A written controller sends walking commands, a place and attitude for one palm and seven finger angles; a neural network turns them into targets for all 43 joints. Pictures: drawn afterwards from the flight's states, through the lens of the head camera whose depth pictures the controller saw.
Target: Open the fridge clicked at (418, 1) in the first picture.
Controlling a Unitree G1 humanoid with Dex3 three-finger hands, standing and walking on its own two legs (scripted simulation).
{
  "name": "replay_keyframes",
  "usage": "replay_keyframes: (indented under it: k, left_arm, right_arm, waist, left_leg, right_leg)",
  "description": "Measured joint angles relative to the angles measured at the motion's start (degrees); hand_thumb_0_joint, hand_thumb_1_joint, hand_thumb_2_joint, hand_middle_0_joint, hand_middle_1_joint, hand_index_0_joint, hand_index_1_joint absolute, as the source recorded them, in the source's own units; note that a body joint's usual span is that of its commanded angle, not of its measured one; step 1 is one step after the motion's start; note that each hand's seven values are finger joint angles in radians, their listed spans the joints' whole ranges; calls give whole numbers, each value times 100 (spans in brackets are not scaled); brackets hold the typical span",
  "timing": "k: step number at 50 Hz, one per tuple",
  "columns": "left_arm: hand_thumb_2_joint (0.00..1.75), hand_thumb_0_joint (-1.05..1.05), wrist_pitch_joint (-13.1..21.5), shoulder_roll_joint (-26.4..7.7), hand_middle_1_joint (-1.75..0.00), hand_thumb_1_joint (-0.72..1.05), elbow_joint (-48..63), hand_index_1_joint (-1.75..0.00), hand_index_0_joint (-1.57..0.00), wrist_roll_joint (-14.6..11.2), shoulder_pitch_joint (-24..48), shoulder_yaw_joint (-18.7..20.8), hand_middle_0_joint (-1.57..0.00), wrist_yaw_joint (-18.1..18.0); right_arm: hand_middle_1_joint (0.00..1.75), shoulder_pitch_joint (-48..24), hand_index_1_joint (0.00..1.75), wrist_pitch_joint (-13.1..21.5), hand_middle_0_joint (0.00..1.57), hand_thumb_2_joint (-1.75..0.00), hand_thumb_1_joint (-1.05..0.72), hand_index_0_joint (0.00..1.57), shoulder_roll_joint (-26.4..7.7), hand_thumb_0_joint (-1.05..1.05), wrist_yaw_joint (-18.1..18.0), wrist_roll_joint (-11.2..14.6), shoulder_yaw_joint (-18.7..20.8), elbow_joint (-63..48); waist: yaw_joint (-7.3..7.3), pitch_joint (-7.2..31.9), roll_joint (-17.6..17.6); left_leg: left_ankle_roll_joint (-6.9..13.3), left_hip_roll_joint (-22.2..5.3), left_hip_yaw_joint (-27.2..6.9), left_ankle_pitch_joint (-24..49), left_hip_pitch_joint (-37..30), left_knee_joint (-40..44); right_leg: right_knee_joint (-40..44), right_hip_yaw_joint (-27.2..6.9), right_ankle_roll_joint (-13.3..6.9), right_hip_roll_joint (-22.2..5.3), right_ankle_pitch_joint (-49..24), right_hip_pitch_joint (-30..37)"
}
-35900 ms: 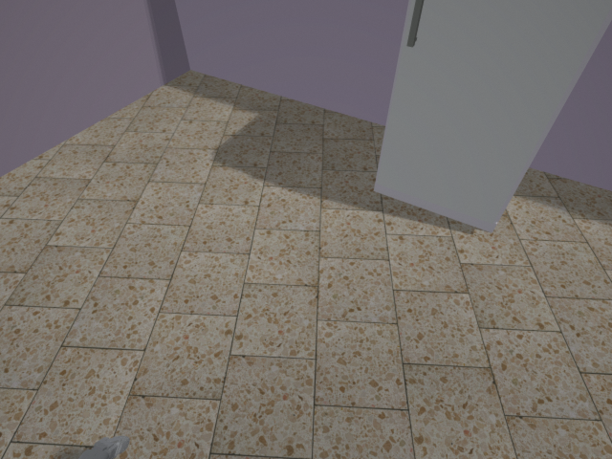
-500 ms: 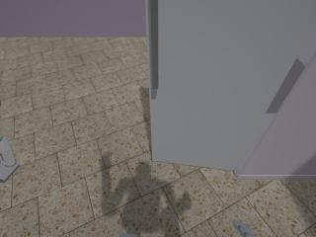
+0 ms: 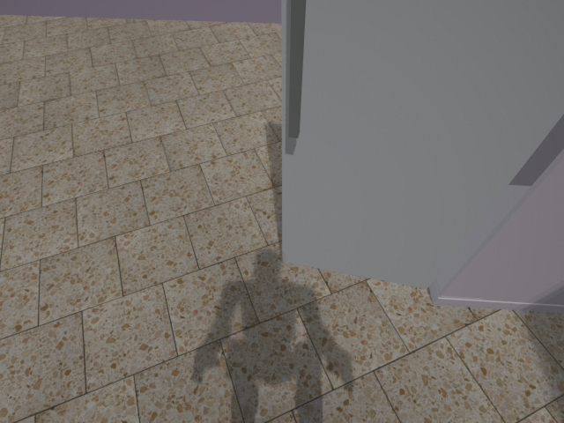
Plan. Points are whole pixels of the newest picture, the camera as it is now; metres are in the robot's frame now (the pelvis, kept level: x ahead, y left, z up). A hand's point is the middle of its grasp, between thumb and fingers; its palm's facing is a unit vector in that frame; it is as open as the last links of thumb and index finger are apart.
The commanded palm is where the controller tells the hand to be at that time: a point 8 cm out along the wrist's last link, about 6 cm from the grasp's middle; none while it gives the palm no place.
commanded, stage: let the arm hang, fingers relaxed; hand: left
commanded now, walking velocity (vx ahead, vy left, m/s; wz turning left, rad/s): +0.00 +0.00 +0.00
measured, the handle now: (299, 36) +0.69 +0.01 +0.19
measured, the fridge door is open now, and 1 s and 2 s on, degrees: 82 82 82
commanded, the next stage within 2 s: look to check the result in 0.64 s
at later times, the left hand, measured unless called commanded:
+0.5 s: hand out of the picture +0.01 +0.21 -0.17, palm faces +0.00 -0.98 -0.19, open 7.3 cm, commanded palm none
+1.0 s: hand out of the picture +0.00 +0.20 -0.17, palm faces -0.02 -0.98 -0.18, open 7.3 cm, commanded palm none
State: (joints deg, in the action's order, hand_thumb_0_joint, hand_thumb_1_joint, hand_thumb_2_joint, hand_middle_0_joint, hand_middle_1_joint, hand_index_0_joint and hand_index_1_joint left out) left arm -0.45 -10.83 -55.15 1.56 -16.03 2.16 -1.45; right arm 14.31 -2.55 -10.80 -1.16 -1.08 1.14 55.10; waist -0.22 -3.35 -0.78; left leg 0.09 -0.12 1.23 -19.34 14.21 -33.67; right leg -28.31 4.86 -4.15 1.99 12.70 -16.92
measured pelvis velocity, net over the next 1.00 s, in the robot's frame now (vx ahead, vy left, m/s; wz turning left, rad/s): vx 0.00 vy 0.04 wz -0.05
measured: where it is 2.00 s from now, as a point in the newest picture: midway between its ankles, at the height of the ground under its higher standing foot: outside the picture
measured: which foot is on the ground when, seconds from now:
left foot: up 0.00-0.00, down 0.02-1.00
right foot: down 0.00-1.00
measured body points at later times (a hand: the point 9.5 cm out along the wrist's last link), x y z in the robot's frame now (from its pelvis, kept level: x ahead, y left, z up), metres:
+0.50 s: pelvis -0.01 +0.03 +0.01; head +0.00 +0.03 +0.46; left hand +0.01 +0.26 -0.15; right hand -0.04 -0.18 -0.15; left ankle -0.03 +0.11 -0.74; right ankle +0.02 -0.08 -0.74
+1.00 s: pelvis +0.00 +0.04 +0.01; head +0.02 +0.04 +0.46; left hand +0.00 +0.25 -0.16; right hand -0.02 -0.17 -0.16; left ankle -0.03 +0.11 -0.74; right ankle +0.02 -0.08 -0.74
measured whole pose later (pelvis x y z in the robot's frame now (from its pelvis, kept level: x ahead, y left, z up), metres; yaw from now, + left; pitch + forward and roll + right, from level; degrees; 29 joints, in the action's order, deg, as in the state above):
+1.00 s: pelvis +0.00 +0.04 +0.01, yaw -3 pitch -1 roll +0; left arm 0.0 -7.5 -66.8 1.0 -14.5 0.5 -2.0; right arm 15.9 0.2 -7.1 -2.6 -1.0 -0.6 64.9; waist -0.1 -2.8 -0.5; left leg 3.5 2.2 4.7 -15.8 6.1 -22.6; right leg -23.4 1.2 -0.7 0.4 9.8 -12.7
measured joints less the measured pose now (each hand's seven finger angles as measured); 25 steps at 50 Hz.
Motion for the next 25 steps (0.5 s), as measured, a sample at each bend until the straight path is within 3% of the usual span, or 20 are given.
replay_keyframes:
  k: [2,6,16,25]
  left_arm:
    - [90,-2,-2,-42,-30,96,-241,-30,-21,-42,70,-3,-21,-8]
    - [90,-1,-12,-68,-30,94,-540,-30,-20,-59,180,-36,-20,-37]
    - [90,0,-12,169,-30,91,-916,-30,-20,-61,365,-148,-20,30]
    - [90,0,15,218,-30,92,-1059,-30,-20,-62,275,-132,-20,3]
  right_arm:
    - [30,20,30,78,20,-90,-91,20,28,1,-33,2,-12,173]
    - [30,-15,30,77,20,-90,-91,20,134,1,-96,-5,-91,453]
    - [30,126,30,144,20,-90,-92,20,188,1,-70,-33,-156,794]
    - [30,353,30,205,20,-90,-91,20,311,0,-100,-22,-177,967]
  waist:
    - [-18,3,-72]
    - [79,8,-11]
    - [30,218,-26]
    - [-1,175,18]
  left_leg:
    - [57,-30,-44,142,-288,537]
    - [96,-10,78,223,-494,709]
    - [234,128,201,476,-716,1111]
    - [299,205,258,493,-724,1169]
  right_leg:
    - [33,58,45,31,-10,39]
    - [416,-67,102,35,-253,312]
    - [750,-204,233,-76,-495,483]
    - [672,-268,295,-146,-461,418]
